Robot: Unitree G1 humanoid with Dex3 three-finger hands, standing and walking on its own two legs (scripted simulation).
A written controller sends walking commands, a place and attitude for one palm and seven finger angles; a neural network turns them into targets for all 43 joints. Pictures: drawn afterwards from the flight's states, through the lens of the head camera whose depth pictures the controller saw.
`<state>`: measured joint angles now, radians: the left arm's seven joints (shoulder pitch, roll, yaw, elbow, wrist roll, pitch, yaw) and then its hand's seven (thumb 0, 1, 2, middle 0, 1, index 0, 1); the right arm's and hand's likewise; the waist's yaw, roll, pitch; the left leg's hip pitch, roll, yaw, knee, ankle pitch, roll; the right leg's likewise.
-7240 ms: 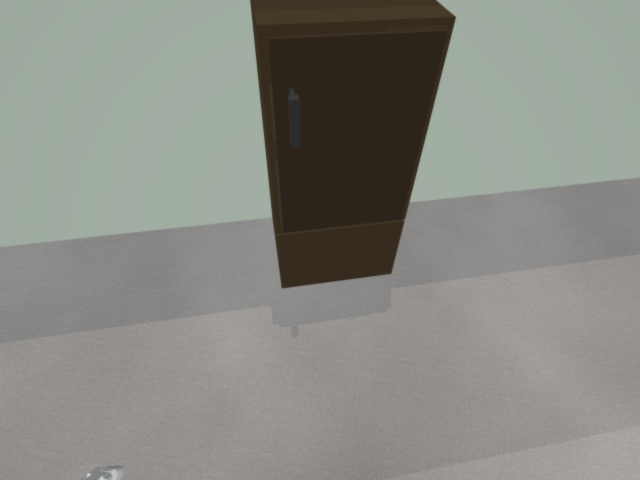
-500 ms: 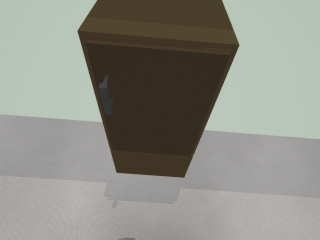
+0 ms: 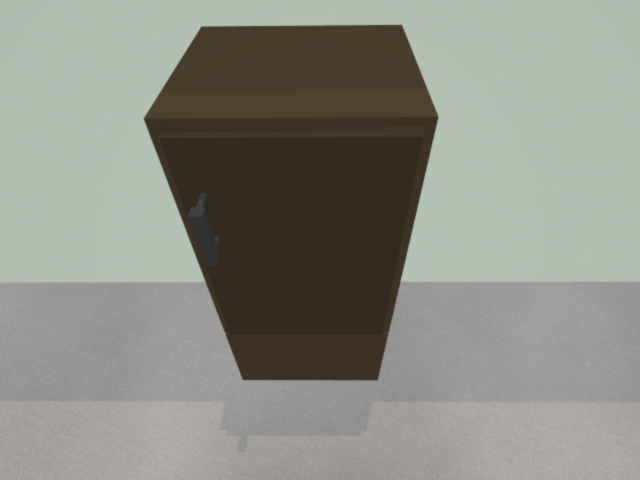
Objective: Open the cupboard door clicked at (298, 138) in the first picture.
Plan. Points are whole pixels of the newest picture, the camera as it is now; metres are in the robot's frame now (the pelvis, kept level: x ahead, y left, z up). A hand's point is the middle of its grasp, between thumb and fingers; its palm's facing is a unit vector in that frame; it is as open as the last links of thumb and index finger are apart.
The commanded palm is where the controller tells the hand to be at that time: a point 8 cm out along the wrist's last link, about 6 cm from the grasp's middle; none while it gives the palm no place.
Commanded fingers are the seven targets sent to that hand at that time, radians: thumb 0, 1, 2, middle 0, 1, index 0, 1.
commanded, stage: come to a stop and stand still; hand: left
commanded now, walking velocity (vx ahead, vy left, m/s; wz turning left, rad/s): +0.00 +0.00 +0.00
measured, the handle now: (207, 229) +0.52 +0.23 -0.01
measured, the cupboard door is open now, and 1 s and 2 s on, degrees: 0 0 0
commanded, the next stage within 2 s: look again from close up in 0.70 s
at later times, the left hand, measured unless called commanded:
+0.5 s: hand out of the picture -0.01 +0.13 -0.17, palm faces +0.02 -0.98 -0.19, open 7.3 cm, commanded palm none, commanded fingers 0.00 0.90 0.90 -0.20 -0.30 -0.20 -0.30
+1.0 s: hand out of the picture -0.01 +0.10 -0.17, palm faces +0.07 -0.98 -0.17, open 7.4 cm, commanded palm none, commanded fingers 0.00 0.90 0.90 -0.20 -0.30 -0.20 -0.30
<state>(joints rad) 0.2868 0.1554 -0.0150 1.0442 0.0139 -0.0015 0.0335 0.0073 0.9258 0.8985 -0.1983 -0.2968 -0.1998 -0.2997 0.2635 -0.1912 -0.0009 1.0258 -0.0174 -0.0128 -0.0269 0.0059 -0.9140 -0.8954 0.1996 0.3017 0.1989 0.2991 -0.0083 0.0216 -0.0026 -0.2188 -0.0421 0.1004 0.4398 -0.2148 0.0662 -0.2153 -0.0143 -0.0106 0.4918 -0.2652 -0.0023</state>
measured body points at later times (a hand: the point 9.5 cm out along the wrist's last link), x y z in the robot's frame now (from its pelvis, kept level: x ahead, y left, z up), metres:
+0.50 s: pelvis +0.00 -0.04 +0.00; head +0.00 -0.05 +0.45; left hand -0.01 +0.18 -0.15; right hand -0.01 -0.24 -0.16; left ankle +0.02 +0.08 -0.74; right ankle +0.00 -0.12 -0.74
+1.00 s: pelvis +0.01 -0.05 +0.00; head +0.01 -0.06 +0.45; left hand -0.01 +0.15 -0.15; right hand +0.00 -0.26 -0.16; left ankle +0.02 +0.08 -0.74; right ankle +0.00 -0.12 -0.74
